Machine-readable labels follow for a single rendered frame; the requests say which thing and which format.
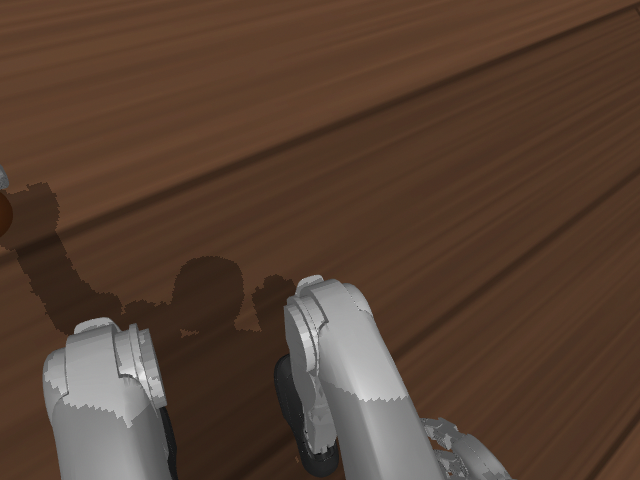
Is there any right robot foot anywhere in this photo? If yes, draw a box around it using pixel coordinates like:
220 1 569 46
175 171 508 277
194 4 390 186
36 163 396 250
274 353 339 478

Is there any left robot foot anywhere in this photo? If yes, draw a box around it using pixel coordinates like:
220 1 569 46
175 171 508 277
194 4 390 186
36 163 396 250
159 406 178 480

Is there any right robot hand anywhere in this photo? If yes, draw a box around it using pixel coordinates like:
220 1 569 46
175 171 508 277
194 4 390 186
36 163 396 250
420 417 512 480

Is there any ball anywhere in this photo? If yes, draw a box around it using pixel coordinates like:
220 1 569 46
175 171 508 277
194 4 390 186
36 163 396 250
0 192 13 237

